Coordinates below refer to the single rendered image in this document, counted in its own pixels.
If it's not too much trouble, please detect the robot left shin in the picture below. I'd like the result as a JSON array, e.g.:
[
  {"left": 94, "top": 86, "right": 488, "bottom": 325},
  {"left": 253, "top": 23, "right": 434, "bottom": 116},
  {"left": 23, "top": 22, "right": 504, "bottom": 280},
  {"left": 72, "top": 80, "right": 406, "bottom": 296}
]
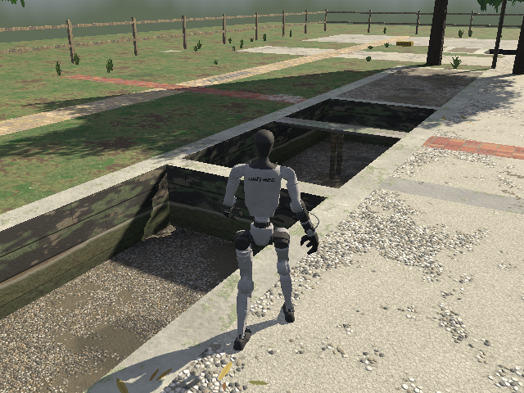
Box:
[{"left": 237, "top": 279, "right": 251, "bottom": 339}]

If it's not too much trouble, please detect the robot right forearm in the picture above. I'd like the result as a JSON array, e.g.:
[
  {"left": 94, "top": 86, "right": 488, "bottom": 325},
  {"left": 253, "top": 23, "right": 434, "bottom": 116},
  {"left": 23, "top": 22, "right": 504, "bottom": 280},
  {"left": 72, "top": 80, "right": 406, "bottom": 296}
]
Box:
[{"left": 296, "top": 200, "right": 316, "bottom": 237}]

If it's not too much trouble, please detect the robot left upper arm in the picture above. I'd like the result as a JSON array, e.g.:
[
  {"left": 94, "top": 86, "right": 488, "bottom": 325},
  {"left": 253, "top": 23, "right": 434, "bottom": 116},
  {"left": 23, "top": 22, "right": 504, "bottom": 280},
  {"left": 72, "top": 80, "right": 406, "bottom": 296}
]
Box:
[{"left": 223, "top": 164, "right": 246, "bottom": 207}]

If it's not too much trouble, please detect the robot right hand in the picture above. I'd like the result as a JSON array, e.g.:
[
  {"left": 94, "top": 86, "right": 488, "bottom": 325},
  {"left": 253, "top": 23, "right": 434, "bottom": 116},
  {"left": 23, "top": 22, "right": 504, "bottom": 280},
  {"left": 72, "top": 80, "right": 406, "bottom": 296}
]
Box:
[{"left": 300, "top": 233, "right": 319, "bottom": 255}]

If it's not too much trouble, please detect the robot left forearm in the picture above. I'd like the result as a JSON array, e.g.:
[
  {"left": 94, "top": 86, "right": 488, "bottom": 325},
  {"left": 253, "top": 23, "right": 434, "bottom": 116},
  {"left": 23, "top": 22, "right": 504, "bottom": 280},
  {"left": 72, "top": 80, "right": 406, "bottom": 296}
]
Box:
[{"left": 222, "top": 195, "right": 233, "bottom": 213}]

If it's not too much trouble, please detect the left robot foot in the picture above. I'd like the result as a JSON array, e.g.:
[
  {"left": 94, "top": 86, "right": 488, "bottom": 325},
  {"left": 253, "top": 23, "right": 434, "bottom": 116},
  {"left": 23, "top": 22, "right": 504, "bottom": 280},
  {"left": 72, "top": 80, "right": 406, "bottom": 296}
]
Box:
[{"left": 233, "top": 328, "right": 251, "bottom": 350}]

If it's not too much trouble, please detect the robot left hand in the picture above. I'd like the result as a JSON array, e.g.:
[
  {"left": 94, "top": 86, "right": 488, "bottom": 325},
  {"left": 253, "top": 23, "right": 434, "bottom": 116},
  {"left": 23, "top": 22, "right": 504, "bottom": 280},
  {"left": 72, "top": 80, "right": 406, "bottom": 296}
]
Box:
[{"left": 224, "top": 206, "right": 242, "bottom": 220}]

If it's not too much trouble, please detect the robot right upper arm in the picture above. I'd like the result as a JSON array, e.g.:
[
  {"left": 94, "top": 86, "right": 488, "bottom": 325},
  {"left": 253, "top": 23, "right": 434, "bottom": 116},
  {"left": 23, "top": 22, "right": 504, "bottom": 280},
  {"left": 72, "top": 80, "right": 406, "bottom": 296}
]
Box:
[{"left": 280, "top": 165, "right": 303, "bottom": 213}]

